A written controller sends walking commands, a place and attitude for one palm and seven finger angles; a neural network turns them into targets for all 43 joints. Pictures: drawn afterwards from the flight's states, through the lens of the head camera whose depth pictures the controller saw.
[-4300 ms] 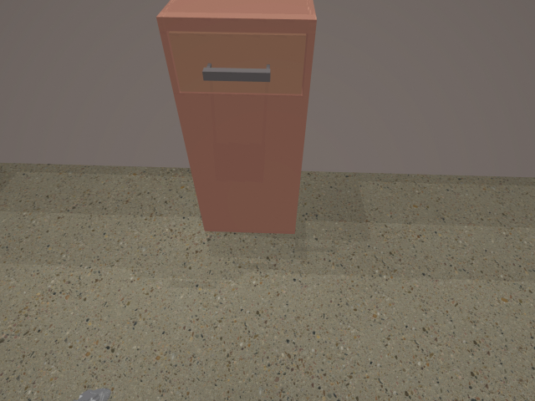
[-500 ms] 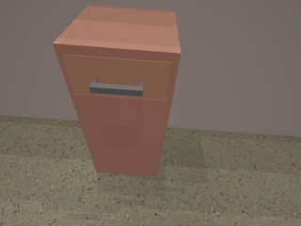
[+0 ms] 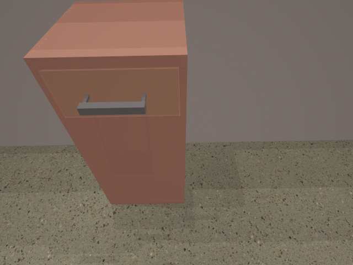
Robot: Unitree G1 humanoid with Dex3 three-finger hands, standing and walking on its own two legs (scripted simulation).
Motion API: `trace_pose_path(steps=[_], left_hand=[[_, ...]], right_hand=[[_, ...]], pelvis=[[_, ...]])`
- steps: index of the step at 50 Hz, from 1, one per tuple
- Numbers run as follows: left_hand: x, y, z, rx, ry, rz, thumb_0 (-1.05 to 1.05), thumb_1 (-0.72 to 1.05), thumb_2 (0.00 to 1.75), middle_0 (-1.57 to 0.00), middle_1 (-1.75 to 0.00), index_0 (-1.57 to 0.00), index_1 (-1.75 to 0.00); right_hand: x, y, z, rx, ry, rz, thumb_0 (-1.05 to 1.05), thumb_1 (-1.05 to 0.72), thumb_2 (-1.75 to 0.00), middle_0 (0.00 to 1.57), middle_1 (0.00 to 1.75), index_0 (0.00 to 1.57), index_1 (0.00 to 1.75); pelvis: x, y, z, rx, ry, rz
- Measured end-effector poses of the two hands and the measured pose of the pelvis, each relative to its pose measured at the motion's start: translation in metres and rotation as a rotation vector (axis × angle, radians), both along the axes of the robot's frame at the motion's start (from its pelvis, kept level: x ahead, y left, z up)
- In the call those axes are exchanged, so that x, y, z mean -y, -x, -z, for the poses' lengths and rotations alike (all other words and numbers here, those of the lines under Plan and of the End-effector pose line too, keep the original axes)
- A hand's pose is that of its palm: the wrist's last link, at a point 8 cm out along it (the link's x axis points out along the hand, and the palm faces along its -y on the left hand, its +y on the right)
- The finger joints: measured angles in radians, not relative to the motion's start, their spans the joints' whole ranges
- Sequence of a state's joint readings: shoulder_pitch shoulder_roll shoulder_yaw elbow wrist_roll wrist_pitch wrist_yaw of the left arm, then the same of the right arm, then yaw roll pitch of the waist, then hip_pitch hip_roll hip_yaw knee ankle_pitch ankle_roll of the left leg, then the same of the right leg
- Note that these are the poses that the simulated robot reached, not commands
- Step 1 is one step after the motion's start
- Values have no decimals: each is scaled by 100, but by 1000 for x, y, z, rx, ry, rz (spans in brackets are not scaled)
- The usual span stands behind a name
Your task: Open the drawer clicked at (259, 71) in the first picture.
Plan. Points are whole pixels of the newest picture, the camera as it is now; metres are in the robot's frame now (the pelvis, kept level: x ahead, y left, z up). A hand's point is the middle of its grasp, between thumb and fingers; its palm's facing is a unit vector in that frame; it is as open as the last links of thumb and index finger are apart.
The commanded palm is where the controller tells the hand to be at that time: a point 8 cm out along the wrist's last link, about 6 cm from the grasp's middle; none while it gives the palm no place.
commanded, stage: look again from close up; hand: left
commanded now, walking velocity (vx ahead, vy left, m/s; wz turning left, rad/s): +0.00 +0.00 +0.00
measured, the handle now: (114, 102) +0.54 +0.21 +0.06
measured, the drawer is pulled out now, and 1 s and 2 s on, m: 0.00 0.00 0.00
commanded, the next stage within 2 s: raise the hand with hooked fingers in 0.24 s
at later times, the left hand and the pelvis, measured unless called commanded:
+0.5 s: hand out of the picture +0.14 +0.19 -0.06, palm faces -0.05 -0.80 -0.59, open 7.5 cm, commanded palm +0.11 +0.22 -0.03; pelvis -0.02 +0.00 +0.00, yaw -1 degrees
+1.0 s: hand (61, 240) +0.17 +0.24 +0.03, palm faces +0.19 -0.07 -0.98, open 10.0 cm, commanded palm +0.14 +0.24 +0.07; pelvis -0.08 +0.01 -0.02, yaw +1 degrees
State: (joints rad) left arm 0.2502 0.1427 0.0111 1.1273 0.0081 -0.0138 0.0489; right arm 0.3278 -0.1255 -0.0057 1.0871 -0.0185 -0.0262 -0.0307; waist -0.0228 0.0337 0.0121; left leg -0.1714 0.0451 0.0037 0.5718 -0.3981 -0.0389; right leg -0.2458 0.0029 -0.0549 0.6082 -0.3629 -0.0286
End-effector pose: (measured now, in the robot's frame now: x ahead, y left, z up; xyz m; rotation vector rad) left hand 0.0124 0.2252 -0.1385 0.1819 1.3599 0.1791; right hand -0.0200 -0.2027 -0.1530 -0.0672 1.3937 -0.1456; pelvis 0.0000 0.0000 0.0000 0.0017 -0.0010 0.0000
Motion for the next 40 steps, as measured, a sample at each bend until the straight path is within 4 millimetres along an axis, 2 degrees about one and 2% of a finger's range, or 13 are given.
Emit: trace_pose_path(steps=[4,8,18,19,22,26,28,30,33,36,40], left_hand=[[0,-11,-7,45,-14,-6,2,95,90,-20,-30,-20,-30],[1,-14,-10,50,-21,-5,2,94,90,-20,-30,-20,-30],[7,-1,-11,24,-18,-26,1,92,90,-20,-30,-20,-30],[7,-8,-16,51,-33,38,1,92,90,-20,-30,-20,-30],[0,-59,-63,359,-178,196,2,91,89,-21,-31,-21,-31],[-1,-127,-138,710,-453,438,2,86,87,-21,-34,-21,-34],[3,-150,-169,841,-621,576,2,83,86,-21,-36,-21,-36],[10,-158,-186,926,-772,692,2,79,84,-21,-38,-21,-38],[21,-147,-187,958,-902,826,1,73,82,-21,-42,-21,-42],[28,-119,-172,916,-959,917,1,66,79,-22,-46,-22,-46],[19,-84,-153,828,-1037,969,1,56,75,-23,-52,-23,-52]], right_hand=[[8,-16,4,13,10,-21,2,-94,-90,19,30,20,30],[15,-24,3,30,13,-22,2,-94,-90,19,30,20,30],[20,-18,0,-5,9,-38,0,-92,-90,19,30,20,30],[21,-21,-3,19,19,-41,1,-92,-90,19,30,20,30],[36,-42,-12,214,95,-43,2,-93,-90,20,30,20,30],[50,-92,-25,467,136,-55,2,-93,-90,20,30,20,30],[54,-119,-37,582,144,-73,2,-92,-90,20,30,20,30],[55,-143,-51,673,144,-100,2,-92,-90,19,30,20,30],[54,-171,-70,751,132,-158,1,-92,-90,19,30,20,30],[47,-190,-82,778,124,-229,1,-91,-90,19,30,20,30],[29,-202,-84,775,118,-304,1,-91,-90,19,30,20,30]], pelvis=[[2,-5,-1,7,0,-3],[5,-7,-2,8,-7,-7],[10,-4,-5,5,-8,-10],[10,-2,-5,4,-9,3],[6,4,-3,-16,-14,22],[2,20,1,-61,-32,14],[1,29,4,-89,-41,24],[2,37,8,-111,-50,37],[2,48,14,-130,-60,55],[3,57,19,-133,-63,50],[3,67,24,-124,-54,25]])
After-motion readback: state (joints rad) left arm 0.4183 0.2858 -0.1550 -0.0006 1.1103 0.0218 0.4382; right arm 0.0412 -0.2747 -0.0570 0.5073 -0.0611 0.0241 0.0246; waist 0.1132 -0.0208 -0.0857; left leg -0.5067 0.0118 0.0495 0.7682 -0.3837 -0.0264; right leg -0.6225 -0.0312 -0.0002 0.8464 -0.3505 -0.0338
